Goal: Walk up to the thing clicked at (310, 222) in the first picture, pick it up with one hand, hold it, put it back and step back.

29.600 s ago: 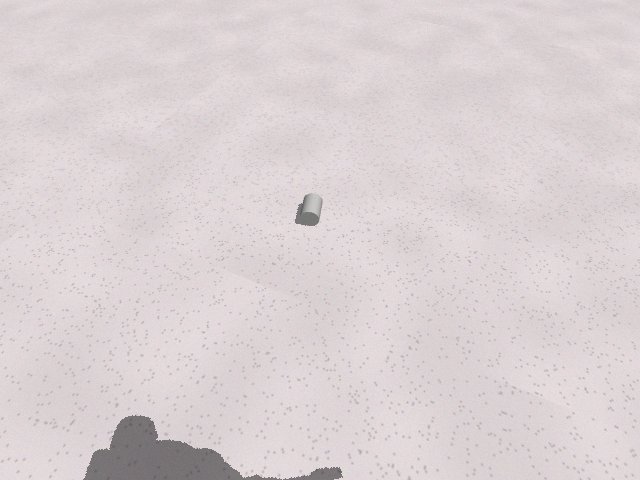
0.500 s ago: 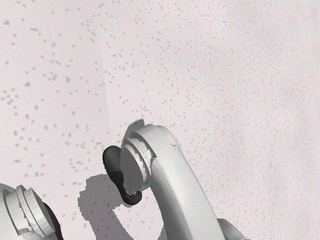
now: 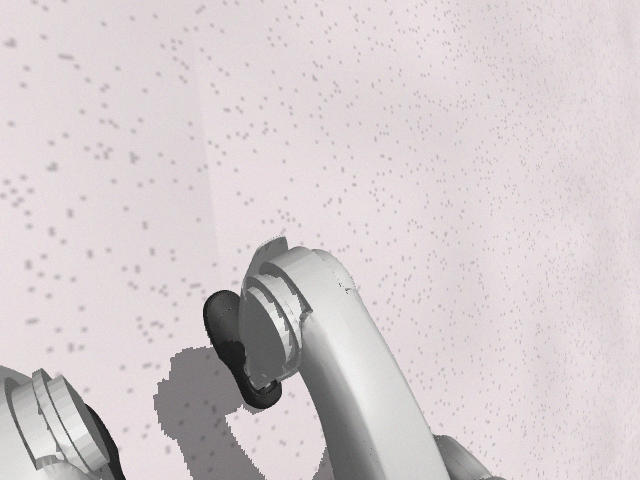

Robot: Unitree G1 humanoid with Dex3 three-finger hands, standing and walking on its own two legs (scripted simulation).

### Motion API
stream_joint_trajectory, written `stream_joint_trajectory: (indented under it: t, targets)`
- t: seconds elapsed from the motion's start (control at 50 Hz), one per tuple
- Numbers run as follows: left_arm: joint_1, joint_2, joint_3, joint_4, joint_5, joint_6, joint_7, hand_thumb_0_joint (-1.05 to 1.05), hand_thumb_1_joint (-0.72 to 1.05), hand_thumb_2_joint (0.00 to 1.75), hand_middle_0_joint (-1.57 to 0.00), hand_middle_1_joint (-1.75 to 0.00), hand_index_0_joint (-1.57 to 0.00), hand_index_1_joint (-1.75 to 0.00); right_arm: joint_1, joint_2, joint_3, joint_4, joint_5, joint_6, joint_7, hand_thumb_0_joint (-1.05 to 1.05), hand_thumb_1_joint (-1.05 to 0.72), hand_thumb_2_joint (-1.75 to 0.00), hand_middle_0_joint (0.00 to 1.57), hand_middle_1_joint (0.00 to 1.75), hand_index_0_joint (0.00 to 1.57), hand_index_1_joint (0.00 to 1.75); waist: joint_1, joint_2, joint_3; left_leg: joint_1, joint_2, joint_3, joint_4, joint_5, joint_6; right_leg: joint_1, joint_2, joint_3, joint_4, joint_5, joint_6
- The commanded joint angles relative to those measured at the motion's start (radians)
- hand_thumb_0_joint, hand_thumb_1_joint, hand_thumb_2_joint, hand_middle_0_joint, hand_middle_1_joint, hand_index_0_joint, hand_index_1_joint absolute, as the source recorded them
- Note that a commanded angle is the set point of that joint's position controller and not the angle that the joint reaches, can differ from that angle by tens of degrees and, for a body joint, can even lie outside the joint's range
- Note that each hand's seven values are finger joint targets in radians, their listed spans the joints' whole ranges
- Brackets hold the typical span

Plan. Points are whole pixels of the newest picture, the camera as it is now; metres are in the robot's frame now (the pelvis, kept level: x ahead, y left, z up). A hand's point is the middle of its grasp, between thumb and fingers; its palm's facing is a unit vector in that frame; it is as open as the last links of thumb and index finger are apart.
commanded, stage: close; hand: left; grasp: from above
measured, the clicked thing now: out of the picture +0.56 +0.29 -0.28
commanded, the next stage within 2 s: settle in 0.44 s
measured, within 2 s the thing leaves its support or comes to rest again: neither
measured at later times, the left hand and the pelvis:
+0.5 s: hand out of the picture +0.54 +0.28 -0.24, palm faces -0.42 -0.10 -0.90, open 11.2 cm; pelvis +0.00 +0.00 +0.00, yaw +0 degrees
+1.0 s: hand out of the picture +0.53 +0.29 -0.24, palm faces -0.42 -0.11 -0.90, open 11.2 cm; pelvis +0.00 +0.00 +0.00, yaw +1 degrees
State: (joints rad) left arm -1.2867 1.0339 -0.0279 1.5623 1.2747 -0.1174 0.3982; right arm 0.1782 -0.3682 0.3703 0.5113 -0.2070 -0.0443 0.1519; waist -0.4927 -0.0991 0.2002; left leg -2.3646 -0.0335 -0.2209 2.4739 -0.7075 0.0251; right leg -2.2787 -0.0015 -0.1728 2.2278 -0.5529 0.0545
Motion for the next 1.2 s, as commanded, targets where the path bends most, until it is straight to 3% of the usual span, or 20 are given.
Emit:
stream_joint_trajectory:
  t: [0.0, 0.06, 0.18, 0.22, 0.32, 0.36, 0.38, 0.42, 0.5, 0.56, 0.62, 0.68, 0.7, 0.72, 0.74, 0.82, 0.92, 0.98, 1.04, 1.18]
  targets:
    - [-0.184, 0.137, 0.014, -0.048, 0.001, 0.009, 0.006, 0.00, 0.12, 0.89, -0.53, -0.90, -0.53, -0.89, 0.231, -0.335, -0.105, 0.027, -0.001, 0.014, -0.011, 0.00, -0.90, -0.90, 0.20, 0.30, 0.20, 0.30, -0.063, 0.525, -0.628, 0.457, 0.049, 0.064, -0.269, 0.245, -0.029, 0.452, 0.029, -0.070, -0.166, 0.171, -0.095]
    - [-0.219, 0.137, 0.017, -0.074, -0.004, 0.005, 0.004, 0.00, 0.14, 0.90, -0.55, -0.89, -0.55, -0.89, 0.228, -0.343, -0.105, 0.028, -0.001, 0.012, -0.012, 0.00, -0.90, -0.90, 0.20, 0.30, 0.20, 0.30, -0.080, 0.540, -0.627, 0.490, 0.056, 0.044, -0.272, 0.255, -0.035, 0.406, 0.026, -0.077, -0.162, 0.166, -0.095]
    - [-0.188, 0.137, 0.006, -0.030, -0.004, 0.008, 0.006, 0.00, 0.15, 0.93, -0.56, -0.90, -0.56, -0.91, 0.216, -0.345, -0.105, 0.022, 0.000, 0.012, -0.017, 0.00, -0.90, -0.90, 0.20, 0.30, 0.20, 0.30, -0.072, 0.494, -0.599, 0.438, 0.051, 0.059, -0.270, 0.210, -0.025, 0.429, 0.033, -0.074, -0.172, 0.139, -0.094]
    - [-0.217, 0.155, 0.025, -0.080, -0.005, 0.006, 0.004, 0.00, 0.14, 0.94, -0.56, -0.92, -0.55, -0.92, 0.218, -0.347, -0.102, 0.018, 0.001, 0.008, -0.015, 0.00, -0.90, -0.90, 0.20, 0.30, 0.20, 0.30, -0.067, 0.519, -0.615, 0.469, 0.055, 0.041, -0.273, 0.242, -0.033, 0.403, 0.022, -0.073, -0.162, 0.156, -0.095]
    - [-0.203, 0.162, 0.019, -0.071, -0.001, 0.006, 0.004, 0.00, 0.16, 0.95, -0.57, -0.91, -0.57, -0.92, 0.212, -0.344, -0.102, 0.024, 0.003, 0.014, -0.017, 0.00, -0.90, -0.90, 0.20, 0.30, 0.20, 0.30, -0.063, 0.540, -0.650, 0.494, 0.058, 0.041, -0.269, 0.262, -0.035, 0.420, 0.027, -0.075, -0.154, 0.173, -0.095]
    - [-0.166, 0.125, 0.003, -0.010, -0.008, 0.009, 0.000, 0.00, 0.14, 0.96, -0.57, -0.91, -0.56, -0.92, 0.204, -0.344, -0.102, 0.015, 0.002, 0.009, -0.017, 0.00, -0.90, -0.90, 0.20, 0.30, 0.20, 0.30, -0.073, 0.480, -0.579, 0.423, 0.052, 0.057, -0.260, 0.221, -0.026, 0.417, 0.032, -0.073, -0.169, 0.145, -0.095]
    - [-0.190, 0.146, 0.018, -0.051, -0.004, 0.004, 0.000, 0.00, 0.15, 0.99, -0.58, -0.91, -0.56, -0.93, 0.217, -0.352, -0.099, 0.019, -0.001, 0.010, -0.016, 0.00, -0.90, -0.90, 0.20, 0.30, 0.20, 0.30, -0.079, 0.495, -0.591, 0.442, 0.054, 0.049, -0.261, 0.243, -0.030, 0.413, 0.026, -0.073, -0.164, 0.158, -0.093]
    - [-0.203, 0.180, 0.027, -0.051, 0.002, 0.002, 0.006, 0.00, 0.17, 0.97, -0.59, -0.91, -0.58, -0.93, 0.211, -0.348, -0.100, 0.022, 0.002, 0.013, -0.021, 0.00, -0.90, -0.90, 0.20, 0.30, 0.20, 0.30, -0.059, 0.522, -0.630, 0.469, 0.056, 0.045, -0.274, 0.234, -0.033, 0.423, 0.027, -0.075, -0.164, 0.152, -0.097]
    - [-0.153, 0.146, 0.005, 0.012, -0.004, 0.001, 0.003, 0.00, 0.19, 0.98, -0.62, -0.91, -0.60, -0.93, 0.195, -0.348, -0.097, 0.010, 0.001, 0.014, -0.023, 0.00, -0.91, -0.90, 0.20, 0.30, 0.20, 0.30, -0.076, 0.466, -0.572, 0.412, 0.051, 0.057, -0.263, 0.200, -0.025, 0.425, 0.034, -0.076, -0.173, 0.129, -0.094]
    - [-0.216, 0.188, 0.030, -0.087, 0.005, -0.009, 0.006, 0.00, 0.16, 0.99, -0.63, -0.98, -0.62, -0.98, 0.209, -0.344, -0.098, 0.020, -0.001, 0.011, -0.026, 0.00, -0.92, -0.91, 0.20, 0.30, 0.20, 0.30, -0.058, 0.523, -0.638, 0.456, 0.053, 0.058, -0.258, 0.240, -0.028, 0.446, 0.024, -0.068, -0.165, 0.163, -0.094]
    - [-0.168, 0.167, 0.018, -0.027, -0.001, -0.001, 0.007, 0.00, 0.15, 0.98, -0.62, -0.98, -0.61, -0.98, 0.204, -0.340, -0.102, 0.017, 0.003, 0.016, -0.027, 0.00, -0.92, -0.91, 0.20, 0.30, 0.20, 0.30, -0.059, 0.480, -0.628, 0.430, 0.050, 0.066, -0.255, 0.224, -0.021, 0.460, 0.034, -0.071, -0.170, 0.158, -0.093]
    - [-0.223, 0.219, 0.049, -0.139, 0.006, -0.003, 0.006, 0.00, 0.16, 1.00, -0.61, -1.00, -0.62, -1.00, 0.220, -0.342, -0.111, 0.020, 0.005, 0.018, -0.025, 0.00, -0.92, -0.91, 0.20, 0.30, 0.20, 0.30, -0.042, 0.555, -0.697, 0.490, 0.051, 0.065, -0.262, 0.273, -0.029, 0.473, 0.029, -0.068, -0.158, 0.189, -0.098]
    - [-0.214, 0.213, 0.058, -0.130, 0.011, 0.002, 0.009, 0.00, 0.16, 0.98, -0.61, -1.00, -0.61, -1.00, 0.217, -0.345, -0.119, 0.017, 0.006, 0.020, -0.026, 0.00, -0.92, -0.91, 0.20, 0.30, 0.20, 0.30, -0.028, 0.576, -0.705, 0.514, 0.051, 0.053, -0.261, 0.286, -0.039, 0.432, 0.023, -0.070, -0.149, 0.190, -0.106]
    - [-0.182, 0.195, 0.047, -0.094, 0.009, 0.008, 0.006, 0.00, 0.15, 0.98, -0.60, -1.00, -0.61, -0.99, 0.216, -0.339, -0.119, 0.017, 0.007, 0.021, -0.023, 0.00, -0.92, -0.91, 0.20, 0.30, 0.20, 0.30, -0.037, 0.564, -0.671, 0.491, 0.051, 0.062, -0.262, 0.274, -0.037, 0.436, 0.027, -0.070, -0.153, 0.182, -0.106]
    - [-0.204, 0.193, 0.056, -0.130, 0.008, 0.008, 0.007, 0.00, 0.15, 0.99, -0.60, -1.01, -0.60, -1.00, 0.230, -0.340, -0.123, 0.015, 0.005, 0.024, -0.020, 0.00, -0.92, -0.91, 0.20, 0.30, 0.20, 0.30, -0.045, 0.561, -0.685, 0.492, 0.051, 0.064, -0.259, 0.284, -0.034, 0.453, 0.027, -0.069, -0.156, 0.198, -0.102]
    - [-0.225, 0.236, 0.112, -0.244, 0.018, 0.017, 0.010, 0.00, 0.14, 0.98, -0.58, -1.00, -0.59, -0.99, 0.247, -0.343, -0.150, 0.014, 0.013, 0.028, -0.015, 0.00, -0.92, -0.90, 0.20, 0.30, 0.20, 0.30, -0.012, 0.639, -0.755, 0.569, 0.047, 0.062, -0.263, 0.342, -0.047, 0.427, 0.018, -0.061, -0.144, 0.226, -0.113]
    - [-0.281, 0.223, 0.148, -0.393, 0.008, 0.020, -0.008, 0.00, 0.19, 0.94, -0.58, -1.03, -0.61, -1.00, 0.264, -0.332, -0.192, 0.020, 0.023, 0.036, -0.005, 0.00, -0.91, -0.90, 0.20, 0.30, 0.20, 0.30, -0.005, 0.693, -0.824, 0.612, 0.040, 0.081, -0.266, 0.350, -0.047, 0.424, 0.019, -0.052, -0.156, 0.230, -0.123]
    - [-0.312, 0.155, 0.124, -0.510, -0.014, 0.019, -0.035, 0.00, 0.21, 0.92, -0.58, -1.03, -0.62, -0.98, 0.281, -0.333, -0.237, 0.034, 0.040, 0.039, -0.005, 0.00, -0.91, -0.90, 0.20, 0.30, 0.20, 0.30, -0.002, 0.727, -0.890, 0.661, 0.036, 0.089, -0.285, 0.355, -0.050, 0.405, 0.016, -0.046, -0.165, 0.233, -0.126]
    - [-0.277, 0.093, 0.087, -0.509, -0.026, 0.027, -0.081, 0.00, 0.22, 0.88, -0.57, -0.99, -0.62, -0.94, 0.298, -0.299, -0.247, 0.060, 0.053, 0.045, -0.003, 0.00, -0.91, -0.90, 0.20, 0.30, 0.20, 0.30, 0.007, 0.707, -0.914, 0.660, 0.031, 0.105, -0.285, 0.368, -0.044, 0.403, 0.019, -0.038, -0.168, 0.238, -0.125]
    - [-0.186, -0.059, -0.018, -0.394, -0.056, 0.065, -0.194, 0.00, 0.31, 0.65, -0.54, -1.01, -0.66, -0.88, 0.307, -0.284, -0.274, 0.080, 0.067, 0.098, -0.014, 0.00, -0.90, -0.90, 0.20, 0.30, 0.20, 0.30, 0.023, 0.588, -0.806, 0.595, 0.017, 0.095, -0.359, 0.294, -0.033, 0.341, 0.018, -0.033, -0.199, 0.166, -0.122]
